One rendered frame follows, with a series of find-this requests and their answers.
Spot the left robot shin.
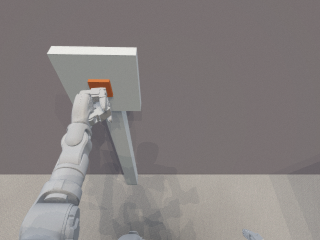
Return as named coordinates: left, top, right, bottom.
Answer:
left=128, top=231, right=139, bottom=236

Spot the right robot hand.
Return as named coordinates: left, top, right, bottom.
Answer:
left=242, top=228, right=264, bottom=240

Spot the robot left upper arm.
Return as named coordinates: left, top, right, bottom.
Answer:
left=19, top=203, right=80, bottom=240

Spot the left robot forearm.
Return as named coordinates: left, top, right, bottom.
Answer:
left=18, top=123, right=93, bottom=240

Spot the button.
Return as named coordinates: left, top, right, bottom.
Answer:
left=87, top=79, right=113, bottom=97

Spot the panel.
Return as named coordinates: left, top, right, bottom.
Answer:
left=47, top=46, right=142, bottom=185

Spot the left robot hand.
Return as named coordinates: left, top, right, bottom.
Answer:
left=71, top=87, right=113, bottom=129

